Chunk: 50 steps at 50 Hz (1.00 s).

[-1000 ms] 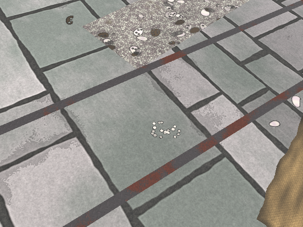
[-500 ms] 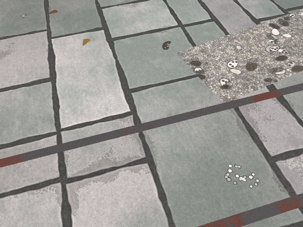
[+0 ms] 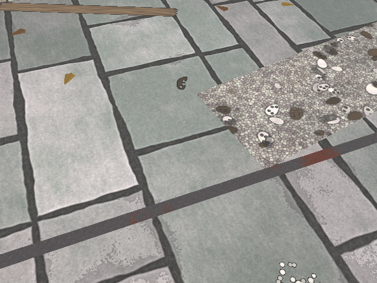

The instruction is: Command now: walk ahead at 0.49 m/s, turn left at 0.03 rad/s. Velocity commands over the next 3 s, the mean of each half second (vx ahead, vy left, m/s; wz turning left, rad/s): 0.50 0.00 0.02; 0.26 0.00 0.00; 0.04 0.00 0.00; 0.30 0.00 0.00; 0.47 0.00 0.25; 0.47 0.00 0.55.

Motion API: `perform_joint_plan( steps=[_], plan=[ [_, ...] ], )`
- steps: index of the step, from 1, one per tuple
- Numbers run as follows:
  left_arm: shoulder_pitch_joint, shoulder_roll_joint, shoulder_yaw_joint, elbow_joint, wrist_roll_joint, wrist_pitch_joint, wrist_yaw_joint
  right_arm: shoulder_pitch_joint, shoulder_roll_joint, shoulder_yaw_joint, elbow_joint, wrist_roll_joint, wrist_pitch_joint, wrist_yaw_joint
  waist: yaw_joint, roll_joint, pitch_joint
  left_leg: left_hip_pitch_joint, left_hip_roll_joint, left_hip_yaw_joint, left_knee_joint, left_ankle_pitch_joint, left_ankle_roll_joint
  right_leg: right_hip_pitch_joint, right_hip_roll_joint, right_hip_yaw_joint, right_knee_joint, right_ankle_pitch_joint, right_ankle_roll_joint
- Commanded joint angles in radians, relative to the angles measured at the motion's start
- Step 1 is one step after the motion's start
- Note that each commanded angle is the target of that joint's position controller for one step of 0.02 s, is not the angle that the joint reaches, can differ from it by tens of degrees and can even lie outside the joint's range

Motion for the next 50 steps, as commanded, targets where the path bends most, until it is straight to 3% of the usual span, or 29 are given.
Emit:
perform_joint_plan(
  steps=[1,5,8,9,10,11,12,13,14,15,16,17,18,21,24,28,30,33,35,36,37,38,39,40,41,42,43,46,50],
  plan=[
    [-0.069,0.025,-0.003,-0.068,-0.002,-0.018,-0.013,-0.046,-0.167,-0.039,-0.056,0.007,-0.015,-0.012,0.012,0.092,0.057,-0.089,0.244,-0.117,-0.133,0.182,0.149,0.059,0.019,-0.018,-0.178,0.167,0.0],
    [-0.175,0.038,-0.003,-0.111,-0.01,-0.027,-0.034,0.03,-0.188,-0.045,-0.005,0.018,0.001,-0.016,-0.02,0.089,0.077,0.041,0.297,-0.129,-0.087,0.185,0.136,0.041,0.045,-0.013,-0.296,0.157,-0.03],
    [-0.167,0.06,0.005,-0.122,-0.007,-0.031,-0.045,0.041,-0.2,-0.051,0.019,0.02,0.02,-0.023,0.004,0.109,0.053,0.149,0.33,-0.138,-0.005,0.322,0.109,0.071,0.069,-0.024,-0.342,0.038,-0.07],
    [-0.124,0.076,0.013,-0.114,-0.006,-0.031,-0.044,0.031,-0.209,-0.053,0.02,0.019,0.025,-0.025,0.031,0.127,0.021,0.166,0.323,-0.131,0.054,0.469,0.097,0.143,0.095,-0.047,-0.348,-0.006,-0.086],
    [-0.02,0.103,0.029,-0.088,-0.003,-0.031,-0.038,0.013,-0.211,-0.052,0.02,0.017,0.032,-0.028,0.093,0.13,-0.049,0.157,0.29,-0.101,0.185,0.64,0.076,0.293,0.132,-0.084,-0.369,-0.007,-0.112],
    [0.141,0.153,0.053,-0.046,-0.001,-0.028,-0.027,0.016,-0.183,-0.038,0.014,0.007,0.036,-0.032,0.163,0.114,-0.167,0.057,0.238,-0.061,0.391,0.631,0.043,0.547,0.107,-0.064,-0.341,0.029,-0.148],
    [0.271,0.253,0.074,-0.031,0.021,-0.025,-0.018,0.113,-0.09,-0.007,-0.02,-0.005,0.024,-0.029,0.155,-0.063,-0.348,-0.298,0.127,-0.022,0.781,0.269,-0.022,0.964,-0.151,0.31,-0.317,-0.016,-0.279],
    [0.309,0.22,0.068,-0.012,0.001,-0.02,-0.023,0.147,-0.055,0.008,-0.001,0.003,0.004,-0.022,0.151,-0.231,-0.455,-0.532,-0.005,-0.114,1.018,-0.373,-0.058,1.113,-0.267,0.704,-0.497,-0.194,-0.379],
    [0.263,0.156,0.046,-0.019,-0.009,-0.017,-0.021,0.058,-0.159,-0.019,-0.016,0.029,-0.012,-0.014,0.171,-0.131,-0.327,-0.648,0.059,-0.184,1.101,-0.366,-0.046,1.034,-0.241,0.639,-0.543,-0.316,-0.33],
    [0.204,0.13,0.038,-0.027,-0.005,-0.015,-0.016,-0.034,-0.169,-0.02,-0.045,0.044,-0.021,-0.01,0.157,-0.071,-0.197,-0.677,0.109,-0.146,1.08,-0.288,-0.036,0.895,-0.205,0.495,-0.56,-0.296,-0.294],
    [0.146,0.111,0.032,-0.028,0.003,-0.015,-0.016,-0.083,-0.156,-0.017,-0.057,0.032,-0.023,-0.014,0.125,0.0,-0.102,-0.656,0.154,-0.118,1.01,-0.208,-0.036,0.742,-0.166,0.391,-0.59,-0.201,-0.276],
    [0.109,0.081,0.023,-0.034,0.013,-0.021,-0.018,-0.09,-0.151,-0.023,-0.053,0.016,-0.016,-0.017,0.092,-0.001,-0.063,-0.602,0.188,-0.121,0.943,-0.153,-0.037,0.643,-0.13,0.32,-0.617,-0.111,-0.263],
    [0.091,0.074,0.021,-0.036,0.02,-0.025,-0.019,-0.062,-0.134,-0.021,-0.044,0.013,-0.005,-0.017,0.065,-0.024,-0.057,-0.543,0.201,-0.123,0.919,-0.121,-0.043,0.581,-0.112,0.282,-0.645,-0.06,-0.263],
    [0.096,0.091,0.028,-0.013,0.007,-0.042,-0.018,-0.052,-0.092,-0.012,-0.036,0.005,0.02,-0.023,0.04,-0.018,-0.033,-0.522,0.214,-0.107,0.831,-0.069,-0.072,0.506,-0.097,0.186,-0.709,0.046,-0.286],
    [0.128,0.112,0.035,0.012,0.005,-0.038,-0.005,-0.158,-0.078,-0.006,-0.066,-0.002,0.018,-0.023,0.064,0.001,0.005,-0.578,0.219,-0.098,0.652,0.095,-0.093,0.524,-0.073,0.106,-0.736,0.092,-0.27],
    [0.187,0.137,0.04,0.042,-0.007,-0.026,0.004,-0.297,-0.052,0.007,-0.094,0.006,0.0,-0.005,0.119,0.001,0.034,-0.523,0.176,-0.055,0.405,0.28,-0.09,0.546,-0.042,0.03,-0.74,0.072,-0.232],
    [0.221,0.139,0.039,0.066,-0.006,-0.013,0.009,-0.351,-0.052,0.008,-0.111,0.004,-0.009,0.006,0.137,0.003,0.05,-0.503,0.15,-0.044,0.33,0.306,-0.083,0.586,-0.051,0.021,-0.697,0.179,-0.223],
    [0.231,0.145,0.041,0.087,-0.006,0.01,0.018,-0.355,-0.074,-0.001,-0.119,-0.002,-0.02,0.023,0.119,-0.026,0.013,-0.456,0.117,-0.054,0.259,0.265,-0.048,0.68,-0.076,0.028,-0.587,0.324,-0.187],
    [0.185,0.154,0.044,0.085,-0.01,0.019,0.025,-0.247,-0.11,-0.018,-0.084,-0.012,-0.022,0.023,0.046,-0.038,-0.048,-0.311,0.085,-0.04,0.209,0.259,-0.014,0.697,-0.061,0.025,-0.459,0.442,-0.149],
    [0.186,0.133,0.037,0.082,-0.006,0.02,0.027,-0.147,-0.148,-0.034,-0.05,-0.021,-0.025,0.016,0.002,-0.009,-0.116,-0.15,0.088,-0.031,0.173,0.391,0.011,0.668,-0.007,-0.001,-0.321,0.452,-0.114],
    [0.228,0.079,0.015,0.058,0.022,0.014,0.027,-0.052,-0.224,-0.047,-0.038,-0.041,-0.023,0.007,-0.003,0.119,-0.264,0.142,0.259,-0.183,0.28,0.82,0.079,0.498,0.06,-0.032,-0.08,0.167,-0.064],
    [0.392,-0.015,-0.018,0.085,0.023,0.009,0.016,-0.04,-0.22,-0.039,-0.032,-0.041,-0.007,0.002,0.049,0.327,-0.407,0.426,0.494,-0.473,0.3,0.994,0.27,0.212,0.184,-0.019,0.25,-0.582,0.005],
    [0.383,0.074,0.002,0.116,-0.003,0.012,0.012,-0.009,-0.158,-0.028,-0.027,-0.014,0.008,0.007,0.001,0.238,-0.465,0.393,0.473,-0.523,0.254,0.812,0.279,0.176,0.17,0.1,0.347,-0.671,0.01],
    [0.28,0.123,0.017,0.088,-0.024,0.019,0.014,-0.079,-0.143,-0.022,-0.032,-0.002,0.014,0.008,0.001,0.186,-0.326,0.276,0.427,-0.43,0.204,0.67,0.238,0.111,0.131,0.082,0.369,-0.627,0.011],
    [0.213,0.11,0.017,0.074,-0.02,0.032,0.024,-0.161,-0.111,-0.01,-0.037,-0.004,0.017,0.006,0.024,0.128,-0.228,0.147,0.381,-0.367,0.164,0.567,0.201,0.102,0.092,0.054,0.324,-0.562,0.02],
    [0.186,0.1,0.02,0.07,-0.006,0.049,0.034,-0.225,-0.085,0.0,-0.041,-0.009,0.019,0.005,0.051,0.116,-0.165,0.013,0.359,-0.326,0.124,0.491,0.184,0.142,0.06,0.052,0.26,-0.508,0.028],
    [0.196,0.085,0.019,0.072,0.0,0.068,0.04,-0.266,-0.08,0.001,-0.036,-0.02,0.02,0.005,0.084,0.149,-0.137,-0.108,0.33,-0.284,0.082,0.424,0.167,0.235,0.039,0.05,0.181,-0.464,0.035],
    [0.235,0.035,0.007,0.095,0.009,0.091,0.055,-0.321,-0.089,-0.004,-0.015,-0.036,0.022,0.001,0.114,0.192,-0.135,-0.248,0.278,-0.185,0.04,0.373,0.163,0.413,0.06,0.002,-0.027,-0.395,0.045],
    [0.203,0.036,0.008,0.108,0.017,0.101,0.052,-0.328,-0.098,-0.002,0.024,-0.017,0.038,-0.011,0.11,0.164,-0.135,-0.297,0.258,-0.168,0.02,-0.015,0.125,0.557,0.077,-0.028,-0.255,-0.143,0.014]
  ],
)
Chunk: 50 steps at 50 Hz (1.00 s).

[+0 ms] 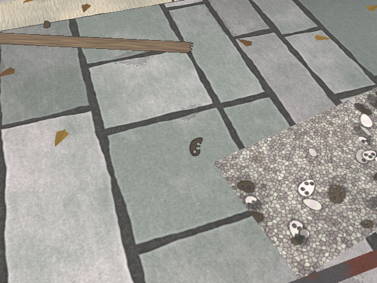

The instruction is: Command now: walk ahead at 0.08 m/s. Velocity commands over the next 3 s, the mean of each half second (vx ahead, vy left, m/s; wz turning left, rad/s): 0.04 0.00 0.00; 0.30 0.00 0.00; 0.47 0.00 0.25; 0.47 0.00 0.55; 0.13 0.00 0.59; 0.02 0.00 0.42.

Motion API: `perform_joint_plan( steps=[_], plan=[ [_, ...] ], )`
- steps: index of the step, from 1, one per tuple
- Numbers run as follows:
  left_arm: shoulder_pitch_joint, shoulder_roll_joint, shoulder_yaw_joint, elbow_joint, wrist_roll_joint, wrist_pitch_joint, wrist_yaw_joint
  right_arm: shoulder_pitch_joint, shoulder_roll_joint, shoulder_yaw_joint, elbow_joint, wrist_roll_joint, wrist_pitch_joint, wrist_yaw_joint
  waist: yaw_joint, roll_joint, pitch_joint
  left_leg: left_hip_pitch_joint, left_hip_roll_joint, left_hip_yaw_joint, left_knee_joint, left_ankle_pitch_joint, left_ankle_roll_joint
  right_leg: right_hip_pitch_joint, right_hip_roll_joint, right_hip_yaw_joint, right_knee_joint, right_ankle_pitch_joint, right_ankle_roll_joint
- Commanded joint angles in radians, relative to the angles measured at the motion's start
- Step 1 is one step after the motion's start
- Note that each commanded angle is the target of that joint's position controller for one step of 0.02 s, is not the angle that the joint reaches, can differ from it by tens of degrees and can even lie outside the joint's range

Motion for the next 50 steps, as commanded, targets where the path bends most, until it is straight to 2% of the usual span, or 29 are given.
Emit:
perform_joint_plan(
  steps=[1,2,3,4,5,6,8,11,17,23,25,26,28,29,31,33,34,35,36,37,38,39,40,41,42,43,45,47,50],
  plan=[
    [0.13,0.065,0.019,0.004,0.016,0.009,0.0,-0.086,-0.129,-0.024,-0.048,0.011,-0.003,-0.01,0.06,0.136,-0.148,-0.068,0.2,-0.174,-0.184,-0.252,0.105,0.284,0.021,-0.04,-0.153,0.167,-0.028],
    [0.108,0.072,0.019,-0.007,0.028,0.009,0.0,-0.064,-0.104,-0.014,-0.029,0.01,0.0,-0.01,0.057,0.119,-0.11,-0.096,0.173,-0.17,-0.184,-0.376,0.058,0.295,0.001,-0.014,-0.209,0.187,-0.047],
    [0.083,0.101,0.021,-0.026,0.029,0.006,0.004,-0.042,-0.096,-0.009,-0.016,0.004,0.004,-0.011,0.038,0.08,-0.062,-0.101,0.138,-0.156,-0.151,-0.43,0.013,0.262,-0.053,0.046,-0.283,0.167,-0.072],
    [0.048,0.168,0.038,-0.016,0.015,0.004,0.006,0.002,-0.102,-0.016,-0.011,0.007,0.01,-0.015,-0.02,-0.054,-0.017,-0.041,0.075,-0.092,-0.13,-0.373,-0.02,0.122,-0.049,0.046,-0.293,-0.029,-0.1],
    [0.029,0.121,0.031,-0.016,0.013,-0.007,0.002,-0.02,-0.118,-0.017,-0.002,0.002,0.014,-0.022,0.0,-0.066,0.0,0.052,0.065,-0.076,-0.08,-0.292,-0.037,0.031,-0.03,0.043,-0.333,-0.131,-0.096],
    [0.021,0.084,0.02,-0.008,0.02,-0.019,0.0,-0.02,-0.116,-0.019,0.002,0.005,0.017,-0.027,-0.008,-0.077,-0.004,0.098,0.066,-0.071,-0.056,-0.233,-0.033,0.005,-0.028,0.042,-0.351,-0.125,-0.078],
    [0.009,0.069,0.016,0.001,0.015,-0.04,-0.005,0.001,-0.113,-0.019,0.028,0.006,0.022,-0.035,-0.011,-0.07,-0.021,0.125,0.069,-0.069,-0.032,-0.142,-0.019,0.037,-0.019,0.031,-0.338,0.001,-0.051],
    [0.039,0.078,0.016,0.026,0.005,-0.053,-0.005,0.002,-0.108,-0.02,0.057,0.011,0.018,-0.033,0.002,-0.025,-0.067,0.145,0.074,-0.067,-0.016,-0.012,-0.014,0.112,-0.012,0.016,-0.292,0.164,-0.049],
    [0.044,0.077,0.012,0.059,0.001,-0.046,-0.003,-0.008,-0.112,-0.024,0.112,0.02,0.029,-0.035,0.011,0.021,-0.088,0.182,0.077,-0.064,0.003,0.111,-0.019,0.163,0.0,-0.001,-0.271,0.293,-0.06],
    [0.036,0.07,0.01,0.091,-0.001,-0.04,-0.004,-0.009,-0.122,-0.026,0.16,0.023,0.042,-0.044,0.008,0.033,-0.081,0.204,0.08,-0.065,0.003,0.141,-0.024,0.179,0.009,-0.012,-0.28,0.325,-0.063],
    [0.034,0.068,0.009,0.102,0.0,-0.039,-0.004,-0.011,-0.124,-0.027,0.173,0.023,0.044,-0.047,0.007,0.032,-0.077,0.207,0.08,-0.065,0.001,0.139,-0.025,0.181,0.012,-0.015,-0.285,0.323,-0.063],
    [0.054,0.06,0.008,0.118,-0.002,-0.036,-0.004,0.005,-0.115,-0.025,0.188,0.024,0.046,-0.047,0.008,0.029,-0.097,0.213,0.067,-0.049,0.002,0.043,-0.025,0.193,0.022,-0.026,-0.293,0.226,-0.066],
    [0.057,0.079,0.017,0.128,-0.012,-0.03,-0.001,0.01,-0.123,-0.031,0.201,0.034,0.049,-0.047,0.007,0.004,-0.048,0.148,0.029,-0.014,0.039,-0.294,-0.012,0.149,0.029,-0.013,-0.305,-0.104,-0.102],
    [0.055,0.086,0.02,0.125,-0.014,-0.031,0.0,-0.001,-0.124,-0.032,0.196,0.036,0.046,-0.047,0.01,-0.01,0.004,0.082,0.026,-0.016,0.05,-0.42,-0.005,0.116,0.009,0.023,-0.328,-0.259,-0.126],
    [0.092,0.108,0.028,0.127,-0.024,-0.047,0.001,-0.029,-0.112,-0.03,0.181,0.038,0.019,-0.042,0.028,-0.054,0.081,-0.042,0.026,-0.015,0.115,-0.458,0.004,0.119,-0.068,0.143,-0.392,-0.405,-0.177],
    [0.141,0.152,0.045,0.147,-0.033,-0.069,-0.002,-0.049,-0.083,-0.026,0.166,0.044,-0.017,-0.026,0.035,-0.149,0.107,-0.126,0.024,0.011,0.242,-0.333,0.008,0.18,-0.206,0.34,-0.48,-0.43,-0.255],
    [0.137,0.149,0.046,0.148,-0.034,-0.079,-0.005,-0.052,-0.082,-0.025,0.163,0.047,-0.032,-0.018,0.027,-0.152,0.118,-0.122,0.044,-0.008,0.248,-0.312,0.022,0.171,-0.237,0.376,-0.482,-0.364,-0.271],
    [0.107,0.139,0.045,0.138,-0.034,-0.085,-0.008,-0.022,-0.082,-0.027,0.171,0.05,-0.043,-0.011,0.001,-0.14,0.11,-0.078,0.049,-0.009,0.202,-0.309,0.037,0.161,-0.229,0.347,-0.457,-0.281,-0.261],
    [0.06,0.13,0.043,0.121,-0.035,-0.087,-0.013,0.048,-0.084,-0.031,0.198,0.054,-0.049,-0.007,-0.039,-0.123,0.09,0.04,0.042,-0.004,0.11,-0.288,0.048,0.114,-0.19,0.277,-0.412,-0.203,-0.231],
    [-0.007,0.114,0.039,0.095,-0.035,-0.089,-0.017,0.155,-0.106,-0.042,0.244,0.055,-0.051,-0.007,-0.088,-0.077,0.062,0.214,0.049,-0.039,0.027,-0.232,0.058,0.016,-0.124,0.176,-0.325,-0.094,-0.187],
    [-0.073,0.06,0.023,0.05,-0.032,-0.099,-0.019,0.269,-0.187,-0.067,0.281,0.055,-0.054,-0.008,-0.125,0.115,0.037,0.354,0.168,-0.274,-0.092,-0.291,0.118,-0.124,0.019,-0.014,-0.056,0.035,-0.106],
    [-0.076,0.04,0.019,0.02,-0.025,-0.118,-0.015,0.381,-0.283,-0.091,0.301,0.053,-0.058,0.0,-0.153,0.333,-0.022,0.54,0.358,-0.631,-0.214,-0.213,0.233,-0.318,0.111,-0.081,0.254,-0.099,-0.052],
    [-0.074,0.073,0.03,0.023,-0.039,-0.13,-0.017,0.353,-0.199,-0.062,0.29,0.033,-0.071,0.003,-0.121,0.223,-0.02,0.573,0.409,-0.689,-0.21,-0.12,0.253,-0.433,0.084,0.024,0.446,-0.228,-0.063],
    [-0.047,0.067,0.03,0.034,-0.056,-0.138,-0.027,0.31,-0.151,-0.048,0.273,0.03,-0.082,0.004,-0.086,0.158,-0.003,0.57,0.39,-0.597,-0.187,-0.049,0.228,-0.476,0.044,0.058,0.523,-0.173,-0.088],
    [-0.038,0.057,0.029,0.043,-0.057,-0.142,-0.032,0.283,-0.139,-0.042,0.26,0.031,-0.087,0.007,-0.064,0.121,-0.002,0.566,0.364,-0.507,-0.187,-0.012,0.201,-0.504,0.007,0.046,0.53,-0.093,-0.106],
    [-0.06,0.064,0.035,0.04,-0.05,-0.143,-0.037,0.267,-0.117,-0.032,0.254,0.034,-0.084,0.008,-0.055,0.091,0.02,0.544,0.342,-0.422,-0.199,0.072,0.175,-0.516,-0.023,0.028,0.491,-0.023,-0.111],
    [-0.078,0.048,0.039,0.031,-0.036,-0.136,-0.049,0.278,-0.085,-0.016,0.253,0.03,-0.068,0.001,-0.045,0.115,0.013,0.478,0.285,-0.297,-0.234,0.164,0.139,-0.437,-0.05,-0.012,0.394,0.065,-0.098],
    [-0.125,0.016,0.031,0.012,-0.032,-0.123,-0.057,0.279,-0.106,-0.014,0.242,0.025,-0.056,-0.015,-0.044,0.111,0.028,0.411,0.262,-0.23,-0.278,0.19,0.144,-0.389,-0.043,-0.048,0.269,0.129,-0.065],
    [-0.259,-0.019,0.01,-0.038,-0.031,-0.117,-0.06,0.276,-0.153,-0.021,0.226,0.021,-0.051,-0.033,-0.065,0.113,0.071,0.278,0.226,-0.148,-0.333,0.159,0.133,-0.261,-0.001,-0.092,0.006,0.266,-0.047]
  ],
)
Over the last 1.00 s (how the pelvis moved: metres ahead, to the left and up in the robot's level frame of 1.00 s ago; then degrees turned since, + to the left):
0.49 -0.01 -0.01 -1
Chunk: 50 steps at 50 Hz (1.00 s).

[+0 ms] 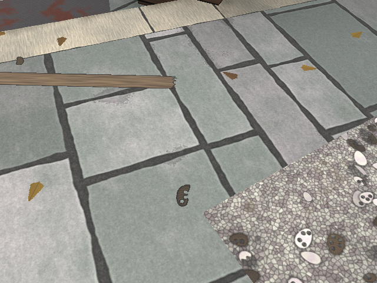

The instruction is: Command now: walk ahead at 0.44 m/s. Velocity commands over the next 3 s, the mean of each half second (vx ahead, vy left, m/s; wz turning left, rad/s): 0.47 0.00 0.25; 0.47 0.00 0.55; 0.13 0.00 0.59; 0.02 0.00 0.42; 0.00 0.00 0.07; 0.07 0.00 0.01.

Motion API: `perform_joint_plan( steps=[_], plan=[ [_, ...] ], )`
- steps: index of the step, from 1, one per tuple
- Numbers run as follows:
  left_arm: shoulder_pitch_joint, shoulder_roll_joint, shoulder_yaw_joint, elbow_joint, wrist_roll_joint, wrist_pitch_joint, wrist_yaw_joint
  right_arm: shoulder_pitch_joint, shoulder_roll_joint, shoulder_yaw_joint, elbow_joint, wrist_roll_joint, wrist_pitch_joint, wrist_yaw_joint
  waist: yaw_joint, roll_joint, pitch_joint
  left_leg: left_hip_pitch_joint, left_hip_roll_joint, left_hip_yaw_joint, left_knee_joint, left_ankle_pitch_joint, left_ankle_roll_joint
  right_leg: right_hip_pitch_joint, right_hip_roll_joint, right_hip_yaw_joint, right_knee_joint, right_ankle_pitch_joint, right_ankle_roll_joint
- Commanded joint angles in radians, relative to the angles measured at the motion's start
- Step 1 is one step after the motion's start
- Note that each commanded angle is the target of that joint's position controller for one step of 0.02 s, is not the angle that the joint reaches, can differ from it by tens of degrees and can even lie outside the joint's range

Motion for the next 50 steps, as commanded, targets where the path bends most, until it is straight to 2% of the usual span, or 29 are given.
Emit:
perform_joint_plan(
  steps=[1,4,6,8,9,10,11,12,13,14,15,17,19,21,24,28,32,35,37,38,39,40,41,42,43,44,45,47,50],
  plan=[
    [-0.191,0.004,-0.015,-0.108,0.0,-0.007,-0.008,-0.003,-0.192,-0.029,-0.051,0.0,-0.008,-0.019,-0.008,0.115,0.116,-0.116,0.216,-0.119,-0.152,0.333,0.142,0.001,0.032,-0.043,-0.221,0.134,0.013],
    [-0.234,0.035,-0.012,-0.133,-0.007,-0.004,-0.017,0.036,-0.191,-0.038,-0.035,0.018,-0.008,-0.02,0.001,0.123,0.14,-0.058,0.26,-0.106,-0.157,0.351,0.133,0.027,0.034,-0.017,-0.309,0.181,-0.02],
    [-0.216,0.065,0.0,-0.139,-0.005,-0.009,-0.023,0.029,-0.194,-0.045,-0.038,0.02,-0.002,-0.02,0.036,0.114,0.116,0.007,0.285,-0.1,-0.091,0.5,0.113,0.075,0.046,-0.006,-0.341,0.156,-0.052],
    [-0.059,0.119,0.031,-0.104,-0.002,-0.011,-0.016,-0.005,-0.211,-0.053,-0.053,0.014,0.011,-0.018,0.135,0.136,0.002,0.015,0.27,-0.085,0.107,0.819,0.087,0.296,0.095,-0.028,-0.337,0.106,-0.085],
    [0.119,0.157,0.056,-0.051,-0.005,-0.008,-0.007,-0.022,-0.198,-0.047,-0.067,0.007,0.018,-0.016,0.218,0.128,-0.101,-0.073,0.219,-0.063,0.309,0.827,0.058,0.532,0.098,-0.027,-0.338,0.097,-0.108],
    [0.296,0.23,0.075,-0.018,0.009,-0.004,0.007,-0.006,-0.151,-0.03,-0.095,-0.013,0.02,-0.014,0.26,0.008,-0.249,-0.31,0.148,-0.037,0.631,0.488,0.031,0.845,-0.107,0.202,-0.322,0.009,-0.16],
    [0.321,0.262,0.07,-0.002,0.029,-0.004,-0.005,0.132,0.004,0.006,-0.096,0.011,0.003,-0.009,0.167,-0.273,-0.41,-0.6,-0.03,-0.075,0.967,-0.255,-0.013,1.048,-0.341,0.705,-0.528,-0.282,-0.301],
    [0.269,0.164,0.045,-0.011,0.021,-0.011,-0.009,0.051,-0.116,-0.023,-0.096,0.04,-0.015,-0.005,0.189,-0.169,-0.301,-0.679,0.018,-0.18,1.091,-0.266,0.002,0.925,-0.313,0.75,-0.63,-0.397,-0.258],
    [0.17,0.123,0.031,-0.023,0.017,-0.02,-0.007,-0.04,-0.163,-0.041,-0.131,0.06,-0.023,-0.006,0.164,-0.128,-0.14,-0.735,0.065,-0.151,1.111,-0.174,0.019,0.772,-0.291,0.582,-0.648,-0.36,-0.211],
    [0.091,0.097,0.023,-0.032,0.019,-0.03,-0.01,-0.074,-0.157,-0.044,-0.138,0.054,-0.023,-0.016,0.128,-0.054,-0.07,-0.69,0.118,-0.135,1.074,-0.078,0.024,0.622,-0.258,0.445,-0.672,-0.225,-0.186],
    [0.048,0.071,0.018,-0.028,0.029,-0.038,-0.015,-0.081,-0.141,-0.053,-0.136,0.039,-0.016,-0.024,0.098,-0.039,-0.034,-0.634,0.149,-0.134,1.026,-0.02,0.026,0.51,-0.22,0.33,-0.696,-0.115,-0.165],
    [0.023,0.034,0.011,-0.009,0.042,-0.044,-0.017,-0.037,-0.096,-0.058,-0.129,0.04,0.014,-0.023,0.05,-0.07,-0.023,-0.545,0.18,-0.141,0.971,0.019,0.032,0.415,-0.176,0.186,-0.74,-0.041,-0.148],
    [0.04,0.048,0.015,0.011,0.038,-0.048,-0.008,-0.067,-0.084,-0.064,-0.151,0.04,0.038,-0.026,0.04,-0.06,0.014,-0.579,0.189,-0.135,0.935,0.041,0.027,0.378,-0.172,0.11,-0.779,-0.007,-0.162],
    [0.06,0.079,0.023,0.022,0.044,-0.048,0.008,-0.136,-0.098,-0.071,-0.189,0.032,0.05,-0.027,0.042,-0.036,0.045,-0.671,0.193,-0.15,0.876,0.121,0.013,0.392,-0.183,0.067,-0.803,0.012,-0.173],
    [0.102,0.1,0.028,0.031,0.049,-0.041,0.029,-0.209,-0.102,-0.076,-0.224,0.024,0.041,-0.01,0.056,-0.015,0.058,-0.752,0.18,-0.154,0.735,0.266,-0.005,0.456,-0.179,-0.01,-0.807,0.08,-0.168],
    [0.162,0.125,0.033,0.037,0.04,-0.028,0.045,-0.352,-0.079,-0.059,-0.279,0.018,0.031,0.02,0.105,0.012,0.088,-0.751,0.165,-0.057,0.541,0.366,-0.008,0.521,-0.171,-0.12,-0.806,0.15,-0.149],
    [0.245,0.146,0.043,0.055,0.025,0.0,0.045,-0.468,-0.068,-0.045,-0.353,0.022,0.03,0.048,0.145,0.014,0.113,-0.796,0.142,0.007,0.428,0.287,0.017,0.684,-0.207,-0.176,-0.731,0.271,-0.143],
    [0.217,0.184,0.056,0.037,0.013,0.021,0.047,-0.436,-0.111,-0.062,-0.387,0.027,0.034,0.064,0.092,-0.044,0.05,-0.655,0.064,0.088,0.402,0.141,0.064,0.738,-0.22,-0.22,-0.57,0.709,-0.116],
    [0.181,0.206,0.06,0.018,0.006,0.037,0.052,-0.228,-0.19,-0.105,-0.353,0.035,0.036,0.061,-0.035,-0.069,-0.075,-0.361,-0.024,0.124,0.358,0.115,0.12,0.685,-0.193,-0.248,-0.263,0.923,-0.08],
    [0.174,0.197,0.054,0.005,0.011,0.034,0.053,-0.054,-0.266,-0.145,-0.309,0.036,0.042,0.043,-0.116,-0.021,-0.164,-0.061,-0.016,0.037,0.3,0.149,0.166,0.497,-0.155,-0.252,0.004,0.738,-0.033],
    [0.232,0.053,0.014,-0.047,0.048,0.011,0.04,-0.009,-0.381,-0.169,-0.294,0.038,0.047,0.023,-0.032,0.239,-0.232,0.272,0.246,-0.465,0.256,0.042,0.316,0.05,0.011,-0.221,0.377,-0.118,0.034],
    [0.19,0.059,0.003,-0.083,0.015,-0.04,0.027,0.001,-0.359,-0.15,-0.331,0.019,0.031,0.027,-0.028,0.202,-0.385,0.397,0.378,-0.896,0.067,-0.064,0.424,-0.127,0.132,0.044,0.556,-0.435,0.033],
    [0.063,0.118,0.019,-0.116,-0.025,-0.071,0.016,-0.013,-0.279,-0.127,-0.325,0.006,0.018,0.03,-0.064,0.123,-0.28,0.359,0.349,-0.765,0.028,0.011,0.355,-0.237,0.074,0.111,0.557,-0.353,0.002],
    [0.047,0.113,0.015,-0.119,-0.026,-0.086,0.016,-0.069,-0.235,-0.116,-0.332,0.012,0.007,0.029,-0.029,0.081,-0.183,0.225,0.307,-0.608,0.04,0.099,0.315,-0.233,0.025,0.109,0.477,-0.262,-0.02],
    [0.056,0.116,0.022,-0.101,0.0,-0.087,0.024,-0.154,-0.199,-0.106,-0.352,0.016,0.002,0.029,0.023,0.019,-0.122,0.068,0.261,-0.496,0.036,0.192,0.281,-0.16,-0.015,0.108,0.383,-0.203,-0.017],
    [0.074,0.133,0.033,-0.092,0.016,-0.075,0.028,-0.209,-0.162,-0.093,-0.371,0.012,0.0,0.026,0.061,0.026,-0.094,-0.044,0.225,-0.421,0.017,0.275,0.262,-0.08,-0.041,0.113,0.314,-0.165,-0.01],
    [0.085,0.138,0.039,-0.093,0.021,-0.058,0.027,-0.237,-0.163,-0.09,-0.386,0.005,-0.001,0.022,0.085,0.039,-0.074,-0.12,0.214,-0.392,0.003,0.387,0.26,-0.026,-0.045,0.109,0.285,-0.151,0.006],
    [0.084,0.115,0.038,-0.106,0.038,-0.033,0.033,-0.229,-0.201,-0.098,-0.388,0.008,0.0,0.008,0.106,0.023,-0.053,-0.217,0.195,-0.311,0.014,0.644,0.261,0.018,-0.031,0.081,0.197,-0.139,0.048],
    [-0.006,0.073,0.024,-0.145,0.045,-0.017,0.038,-0.198,-0.241,-0.11,-0.387,0.012,0.018,-0.016,0.087,0.062,-0.04,-0.303,0.12,-0.206,0.052,0.765,0.211,0.059,0.032,0.041,-0.037,0.018,0.079]
  ],
)
Over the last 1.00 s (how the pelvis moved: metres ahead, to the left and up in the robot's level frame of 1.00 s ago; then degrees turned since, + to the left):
0.20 0.00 0.01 1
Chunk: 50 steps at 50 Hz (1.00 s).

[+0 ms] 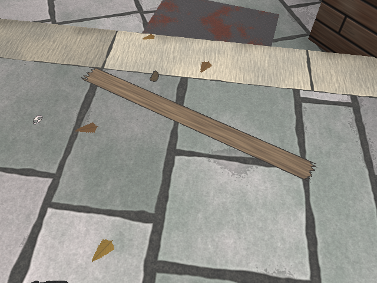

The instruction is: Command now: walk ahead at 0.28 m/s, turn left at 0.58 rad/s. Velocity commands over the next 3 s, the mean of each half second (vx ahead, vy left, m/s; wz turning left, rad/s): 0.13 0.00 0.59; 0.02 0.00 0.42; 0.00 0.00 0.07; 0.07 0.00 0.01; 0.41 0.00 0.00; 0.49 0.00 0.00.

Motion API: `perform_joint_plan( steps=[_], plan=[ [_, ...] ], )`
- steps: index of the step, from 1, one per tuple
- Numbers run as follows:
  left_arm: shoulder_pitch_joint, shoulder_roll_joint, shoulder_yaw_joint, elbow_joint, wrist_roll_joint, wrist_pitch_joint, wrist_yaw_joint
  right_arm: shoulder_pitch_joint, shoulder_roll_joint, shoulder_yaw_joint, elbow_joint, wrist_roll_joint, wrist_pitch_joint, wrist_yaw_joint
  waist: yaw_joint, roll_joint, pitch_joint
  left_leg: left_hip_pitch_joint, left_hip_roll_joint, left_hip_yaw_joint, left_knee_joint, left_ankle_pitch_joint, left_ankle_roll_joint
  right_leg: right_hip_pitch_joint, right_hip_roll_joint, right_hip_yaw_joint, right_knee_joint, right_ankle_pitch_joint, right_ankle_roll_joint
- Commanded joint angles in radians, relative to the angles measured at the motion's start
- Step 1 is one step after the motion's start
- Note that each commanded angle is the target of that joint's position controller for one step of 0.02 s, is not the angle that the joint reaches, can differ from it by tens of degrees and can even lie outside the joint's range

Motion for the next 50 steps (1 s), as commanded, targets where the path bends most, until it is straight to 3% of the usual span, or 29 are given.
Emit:
perform_joint_plan(
  steps=[1,5,7,9,10,11,12,13,14,15,16,18,20,24,29,31,32,33,34,35,36,37,38,40,42,45,48,50],
  plan=[
    [0.007,0.034,0.005,-0.051,0.007,0.01,0.003,-0.047,-0.188,-0.046,-0.085,0.007,0.002,-0.027,0.039,0.087,-0.094,-0.06,0.174,-0.106,-0.049,0.607,0.125,0.116,0.076,-0.062,-0.215,0.179,0.025],
    [-0.085,0.052,0.004,-0.094,-0.009,0.017,-0.013,0.0,-0.178,-0.043,-0.079,0.012,0.032,-0.039,-0.006,0.138,-0.126,-0.024,0.178,-0.182,0.01,0.418,0.067,0.181,0.136,-0.043,-0.414,0.324,0.016],
    [-0.076,0.086,0.014,-0.099,-0.005,0.014,-0.017,-0.008,-0.168,-0.041,-0.086,0.009,0.04,-0.047,0.008,0.149,-0.129,0.032,0.199,-0.261,0.07,0.348,0.056,0.189,0.134,-0.005,-0.467,0.285,0.002],
    [-0.007,0.114,0.025,-0.082,0.003,0.001,-0.018,-0.055,-0.153,-0.036,-0.112,0.008,0.044,-0.054,0.051,0.161,-0.143,0.067,0.19,-0.316,0.173,0.316,0.035,0.248,0.122,0.003,-0.533,0.28,-0.029],
    [0.048,0.131,0.03,-0.073,0.017,-0.007,-0.014,-0.067,-0.129,-0.027,-0.13,0.006,0.043,-0.053,0.078,0.133,-0.182,0.043,0.134,-0.297,0.282,0.269,0.001,0.368,0.076,0.012,-0.592,0.421,-0.061],
    [0.12,0.179,0.036,-0.074,0.037,-0.006,-0.004,-0.053,-0.076,-0.009,-0.157,-0.012,0.041,-0.052,0.088,-0.008,-0.295,-0.085,0.051,-0.209,0.528,-0.027,-0.048,0.605,-0.112,0.165,-0.54,0.765,-0.125],
    [0.133,0.199,0.036,-0.073,0.047,0.013,-0.004,0.177,-0.055,-0.002,-0.149,0.006,0.04,-0.046,-0.014,-0.27,-0.427,-0.314,-0.067,-0.153,0.766,-0.623,-0.098,0.858,-0.361,0.493,-0.532,0.922,-0.338],
    [0.093,0.144,0.03,-0.091,0.008,0.03,-0.006,0.213,-0.175,-0.022,-0.115,0.013,0.05,-0.041,-0.013,-0.198,-0.424,-0.385,0.033,-0.146,0.893,-0.55,-0.129,0.806,-0.379,0.566,-0.57,0.61,-0.36],
    [0.059,0.08,0.013,-0.115,0.002,0.043,0.0,0.092,-0.232,-0.041,-0.123,0.018,0.069,-0.045,0.031,-0.108,-0.302,-0.425,0.067,-0.105,0.944,-0.464,-0.156,0.706,-0.295,0.414,-0.59,0.443,-0.313],
    [0.025,0.065,0.004,-0.117,0.009,0.058,0.003,0.035,-0.228,-0.044,-0.132,0.016,0.091,-0.054,0.029,-0.052,-0.239,-0.424,0.094,-0.075,0.94,-0.397,-0.169,0.598,-0.235,0.314,-0.621,0.305,-0.275],
    [-0.006,0.063,0.0,-0.119,0.009,0.07,0.007,0.007,-0.221,-0.046,-0.146,0.01,0.107,-0.059,0.026,-0.058,-0.175,-0.411,0.116,-0.063,0.929,-0.353,-0.176,0.494,-0.202,0.251,-0.656,0.214,-0.267],
    [-0.022,0.092,0.008,-0.11,0.023,0.079,0.014,0.013,-0.161,-0.034,-0.162,0.014,0.119,-0.055,0.011,-0.11,-0.12,-0.329,0.125,-0.009,0.856,-0.292,-0.175,0.361,-0.134,0.116,-0.715,0.183,-0.256],
    [-0.002,0.097,0.013,-0.099,0.02,0.081,0.02,-0.001,-0.128,-0.025,-0.179,0.012,0.112,-0.055,0.025,-0.115,-0.138,-0.322,0.136,0.015,0.764,-0.273,-0.176,0.397,-0.144,0.062,-0.725,0.245,-0.28],
    [-0.002,0.131,0.027,-0.094,0.01,0.092,0.026,-0.053,-0.119,-0.013,-0.212,0.006,0.104,-0.041,0.042,-0.105,-0.187,-0.258,0.175,0.034,0.59,-0.209,-0.164,0.443,-0.193,0.004,-0.728,0.281,-0.299],
    [0.004,0.164,0.038,-0.08,-0.009,0.109,0.014,-0.063,-0.14,-0.019,-0.225,0.005,0.109,-0.013,0.04,-0.123,-0.167,-0.145,0.159,0.092,0.383,-0.179,-0.118,0.448,-0.215,-0.06,-0.703,0.203,-0.262],
    [-0.001,0.163,0.039,-0.07,-0.027,0.117,0.012,-0.014,-0.14,-0.027,-0.207,0.003,0.11,-0.004,0.003,-0.111,-0.167,-0.034,0.129,0.125,0.204,-0.083,-0.075,0.422,-0.201,-0.103,-0.628,0.162,-0.204],
    [0.04,0.135,0.034,-0.05,-0.031,0.121,0.01,0.023,-0.162,-0.039,-0.194,-0.001,0.111,-0.008,-0.003,-0.073,-0.161,0.054,0.117,0.098,0.119,-0.026,-0.04,0.361,-0.17,-0.141,-0.548,0.097,-0.143],
    [0.068,0.079,0.022,-0.047,-0.014,0.124,0.0,0.053,-0.248,-0.063,-0.197,-0.003,0.11,-0.022,0.011,0.145,-0.13,0.153,0.276,-0.154,-0.015,0.153,0.037,0.187,-0.067,-0.244,-0.306,-0.081,-0.042],
    [0.021,0.061,0.014,-0.109,0.021,0.117,-0.001,0.02,-0.343,-0.074,-0.238,-0.013,0.107,-0.034,0.032,0.356,-0.093,0.182,0.485,-0.467,-0.029,0.353,0.214,-0.085,0.084,-0.234,-0.059,-0.401,0.036],
    [-0.064,0.101,0.027,-0.125,0.01,0.108,0.006,0.029,-0.306,-0.066,-0.242,-0.047,0.083,-0.028,-0.036,0.248,-0.149,0.107,0.49,-0.46,-0.055,0.291,0.269,-0.082,0.088,-0.072,0.109,-0.4,0.021],
    [-0.046,0.117,0.035,-0.116,-0.013,0.11,0.008,-0.024,-0.275,-0.054,-0.239,-0.048,0.064,-0.026,0.004,0.206,-0.132,0.09,0.433,-0.354,-0.053,0.244,0.211,-0.08,0.068,-0.042,0.154,-0.301,0.002],
    [0.0,0.118,0.04,-0.084,-0.013,0.115,0.014,-0.092,-0.236,-0.044,-0.244,-0.028,0.055,-0.028,0.037,0.166,-0.129,0.081,0.374,-0.275,-0.038,0.205,0.145,-0.07,0.054,-0.033,0.148,-0.213,-0.003],
    [0.025,0.124,0.044,-0.061,-0.003,0.119,0.02,-0.127,-0.193,-0.027,-0.247,-0.013,0.052,-0.031,0.047,0.165,-0.136,0.074,0.349,-0.23,-0.029,0.237,0.113,-0.051,0.052,-0.039,0.154,-0.16,0.005],
    [0.052,0.112,0.043,-0.052,-0.001,0.12,0.017,-0.133,-0.157,-0.007,-0.245,-0.017,0.051,-0.037,0.061,0.163,-0.157,0.046,0.319,-0.178,-0.02,0.335,0.114,0.026,0.067,-0.052,0.185,-0.089,0.021],
    [0.047,0.089,0.033,-0.055,-0.011,0.119,0.013,-0.123,-0.147,-0.001,-0.235,-0.022,0.049,-0.04,0.055,0.153,-0.156,0.078,0.305,-0.157,-0.015,0.34,0.114,0.044,0.063,-0.049,0.087,-0.056,0.028],
    [0.013,0.058,0.012,-0.065,-0.009,0.119,0.003,-0.116,-0.156,-0.001,-0.221,-0.023,0.055,-0.041,0.029,0.171,-0.144,0.092,0.305,-0.163,-0.002,0.296,0.117,0.127,0.053,-0.05,-0.124,-0.064,0.031],
    [0.018,0.077,0.011,-0.065,-0.014,0.119,-0.005,-0.113,-0.169,-0.001,-0.203,-0.025,0.062,-0.029,0.011,0.176,-0.124,0.049,0.318,-0.199,0.01,0.277,0.138,0.231,0.065,-0.071,-0.246,-0.116,0.024],
    [0.041,0.072,0.008,-0.056,-0.016,0.115,-0.008,-0.129,-0.151,0.008,-0.19,-0.017,0.063,-0.023,0.027,0.163,-0.111,0.035,0.308,-0.215,0.035,0.28,0.127,0.297,0.072,-0.079,-0.378,-0.071,0.01]
  ],
)
Over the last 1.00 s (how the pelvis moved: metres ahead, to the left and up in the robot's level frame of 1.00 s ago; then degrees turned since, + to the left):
0.53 0.07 0.00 27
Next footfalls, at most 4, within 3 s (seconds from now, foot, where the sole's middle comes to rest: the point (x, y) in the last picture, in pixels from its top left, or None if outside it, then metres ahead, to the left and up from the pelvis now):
0.20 right None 0.30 -0.12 -0.78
0.66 left None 0.15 0.11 -0.78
1.04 right None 0.27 -0.09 -0.78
2.50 right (152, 237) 0.61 0.11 -0.78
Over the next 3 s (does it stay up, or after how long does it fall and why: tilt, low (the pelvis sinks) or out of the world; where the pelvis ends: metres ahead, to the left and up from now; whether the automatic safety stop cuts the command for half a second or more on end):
stays up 0.64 0.25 -0.01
